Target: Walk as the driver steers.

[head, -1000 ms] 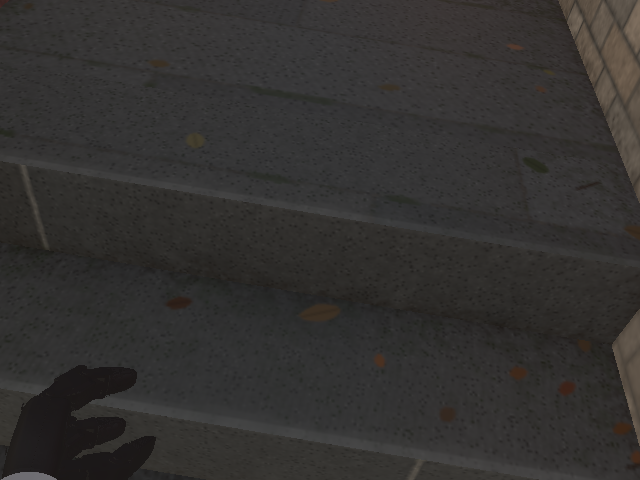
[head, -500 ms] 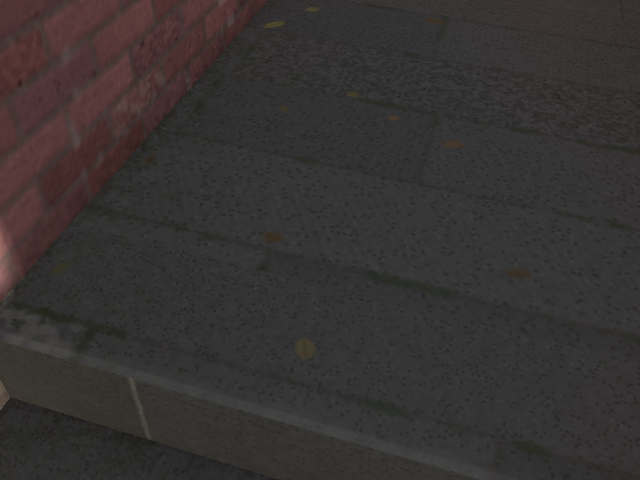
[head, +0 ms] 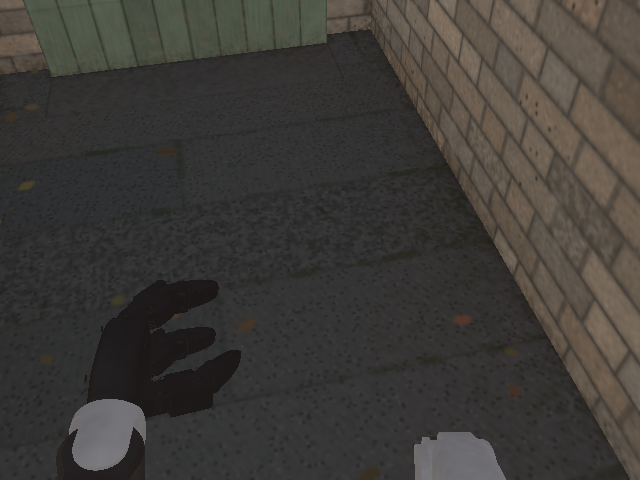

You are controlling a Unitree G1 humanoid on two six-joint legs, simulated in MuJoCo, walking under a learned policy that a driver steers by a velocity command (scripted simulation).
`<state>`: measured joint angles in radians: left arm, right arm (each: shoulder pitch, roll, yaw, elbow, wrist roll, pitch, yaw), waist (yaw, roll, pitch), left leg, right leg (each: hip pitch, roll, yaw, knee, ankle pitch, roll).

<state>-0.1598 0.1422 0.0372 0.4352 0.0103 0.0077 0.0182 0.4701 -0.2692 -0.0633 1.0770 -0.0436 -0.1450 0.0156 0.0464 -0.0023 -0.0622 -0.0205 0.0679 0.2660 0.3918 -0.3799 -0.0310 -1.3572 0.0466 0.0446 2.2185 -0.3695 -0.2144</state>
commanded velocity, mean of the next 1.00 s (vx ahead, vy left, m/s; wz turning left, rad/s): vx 0.52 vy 0.14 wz -0.18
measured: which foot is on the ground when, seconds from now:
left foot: down 0.00-0.12, up 0.14-0.54, down 0.56-1.00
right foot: up 0.00-0.10, down 0.12-0.56, up 0.58-0.92, down 0.94-1.00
